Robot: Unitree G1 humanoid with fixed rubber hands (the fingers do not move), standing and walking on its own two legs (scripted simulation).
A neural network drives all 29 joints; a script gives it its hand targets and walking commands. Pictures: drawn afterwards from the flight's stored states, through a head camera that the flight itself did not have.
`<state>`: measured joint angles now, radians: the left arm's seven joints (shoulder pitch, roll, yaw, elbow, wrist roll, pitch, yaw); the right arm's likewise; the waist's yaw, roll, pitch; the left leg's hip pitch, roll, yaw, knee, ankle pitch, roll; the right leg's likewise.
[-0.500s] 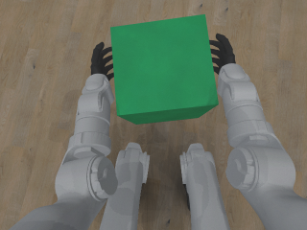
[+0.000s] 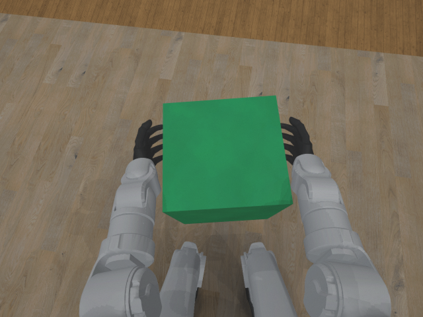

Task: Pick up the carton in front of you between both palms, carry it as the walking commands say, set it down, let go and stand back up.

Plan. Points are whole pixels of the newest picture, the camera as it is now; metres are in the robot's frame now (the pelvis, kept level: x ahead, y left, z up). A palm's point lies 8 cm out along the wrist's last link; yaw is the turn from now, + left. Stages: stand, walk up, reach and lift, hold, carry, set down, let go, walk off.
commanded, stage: reach and lift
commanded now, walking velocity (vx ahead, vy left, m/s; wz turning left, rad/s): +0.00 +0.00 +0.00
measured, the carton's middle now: (222, 169) +0.42 +0.00 -0.12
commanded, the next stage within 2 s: hold in 1.82 s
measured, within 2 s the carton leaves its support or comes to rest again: neither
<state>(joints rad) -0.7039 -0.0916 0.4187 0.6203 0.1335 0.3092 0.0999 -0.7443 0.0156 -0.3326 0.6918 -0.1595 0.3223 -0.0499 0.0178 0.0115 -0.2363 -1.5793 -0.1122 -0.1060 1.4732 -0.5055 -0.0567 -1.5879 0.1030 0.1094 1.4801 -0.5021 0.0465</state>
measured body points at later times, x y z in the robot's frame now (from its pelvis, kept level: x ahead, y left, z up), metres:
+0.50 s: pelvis +0.05 +0.00 +0.14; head +0.12 +0.00 +0.58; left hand +0.39 +0.15 +0.11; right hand +0.39 -0.15 +0.10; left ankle +0.08 +0.13 -0.55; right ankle +0.08 -0.13 -0.55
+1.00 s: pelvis +0.06 +0.01 +0.19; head +0.02 +0.01 +0.63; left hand +0.37 +0.15 +0.20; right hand +0.36 -0.15 +0.20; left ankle +0.08 +0.13 -0.55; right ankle +0.08 -0.13 -0.55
